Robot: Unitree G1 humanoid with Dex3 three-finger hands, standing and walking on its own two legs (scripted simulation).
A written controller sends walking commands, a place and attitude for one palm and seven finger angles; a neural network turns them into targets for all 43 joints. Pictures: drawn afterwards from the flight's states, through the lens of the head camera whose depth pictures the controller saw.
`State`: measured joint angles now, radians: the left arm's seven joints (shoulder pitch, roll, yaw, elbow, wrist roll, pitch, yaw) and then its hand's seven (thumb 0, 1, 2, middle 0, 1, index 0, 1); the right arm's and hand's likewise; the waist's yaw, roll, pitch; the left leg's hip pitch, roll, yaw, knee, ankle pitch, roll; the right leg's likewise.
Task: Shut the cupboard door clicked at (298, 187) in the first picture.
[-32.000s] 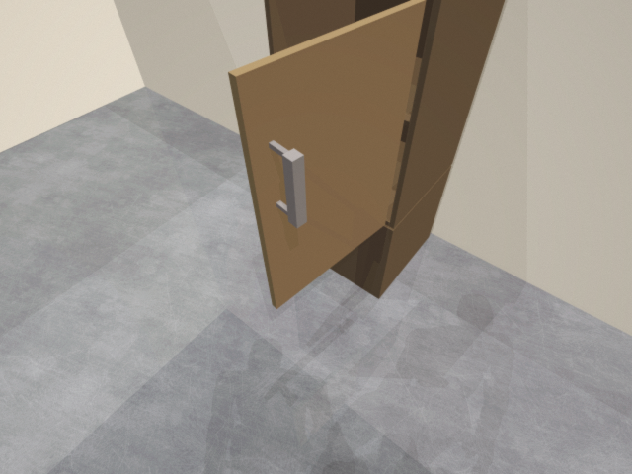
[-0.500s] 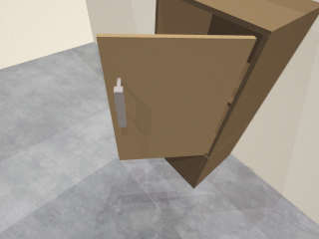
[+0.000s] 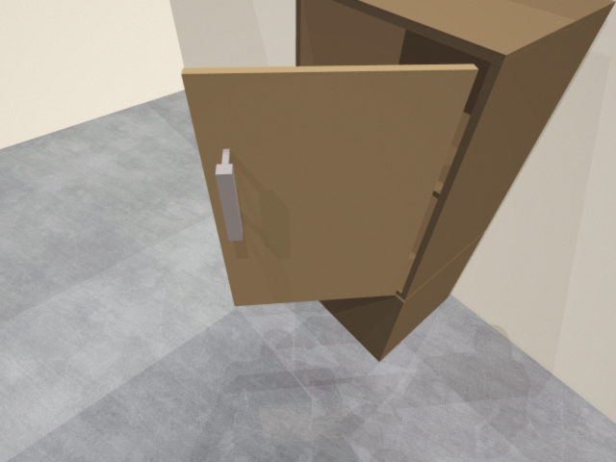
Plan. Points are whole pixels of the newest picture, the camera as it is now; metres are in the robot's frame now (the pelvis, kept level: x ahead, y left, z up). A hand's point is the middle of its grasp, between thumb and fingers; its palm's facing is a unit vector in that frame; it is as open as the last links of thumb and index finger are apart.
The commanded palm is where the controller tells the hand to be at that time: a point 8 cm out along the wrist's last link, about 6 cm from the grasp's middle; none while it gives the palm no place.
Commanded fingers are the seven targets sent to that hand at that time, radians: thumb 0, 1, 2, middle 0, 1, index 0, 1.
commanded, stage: come to a stop and stand still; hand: left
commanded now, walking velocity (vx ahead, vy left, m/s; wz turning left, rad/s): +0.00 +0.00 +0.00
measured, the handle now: (231, 196) +0.50 +0.17 +0.05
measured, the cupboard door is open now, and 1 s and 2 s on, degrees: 55 55 55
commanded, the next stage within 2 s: look again from close up in 0.38 s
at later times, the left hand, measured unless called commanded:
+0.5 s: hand out of the picture +0.05 +0.17 -0.17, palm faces -0.04 -0.97 -0.23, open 7.3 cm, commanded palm none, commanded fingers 0.00 0.90 0.90 -0.20 -0.30 -0.20 -0.30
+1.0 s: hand out of the picture +0.05 +0.17 -0.17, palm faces -0.03 -0.97 -0.23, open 7.3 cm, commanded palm none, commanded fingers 0.00 0.90 0.90 -0.20 -0.30 -0.20 -0.30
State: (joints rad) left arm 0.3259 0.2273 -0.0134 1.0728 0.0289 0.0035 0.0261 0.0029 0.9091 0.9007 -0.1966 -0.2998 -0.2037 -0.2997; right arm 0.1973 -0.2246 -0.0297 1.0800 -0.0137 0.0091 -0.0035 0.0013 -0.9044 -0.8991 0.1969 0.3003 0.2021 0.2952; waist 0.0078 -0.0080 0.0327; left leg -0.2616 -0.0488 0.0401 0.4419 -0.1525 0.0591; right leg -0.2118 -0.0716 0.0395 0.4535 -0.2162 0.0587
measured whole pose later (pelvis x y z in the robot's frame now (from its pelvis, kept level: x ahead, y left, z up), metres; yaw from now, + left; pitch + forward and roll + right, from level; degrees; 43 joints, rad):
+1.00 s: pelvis +0.03 -0.02 +0.01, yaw -1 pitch -2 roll +0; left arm 0.25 0.21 -0.02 1.09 0.02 -0.01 0.03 0.00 0.91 0.90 -0.20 -0.30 -0.20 -0.30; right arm 0.18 -0.19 -0.01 1.14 -0.01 0.00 -0.01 0.00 -0.91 -0.90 0.20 0.30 0.20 0.30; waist 0.00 -0.01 0.04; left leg -0.20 -0.02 0.04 0.40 -0.17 0.03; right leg -0.15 -0.04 0.04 0.40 -0.22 0.05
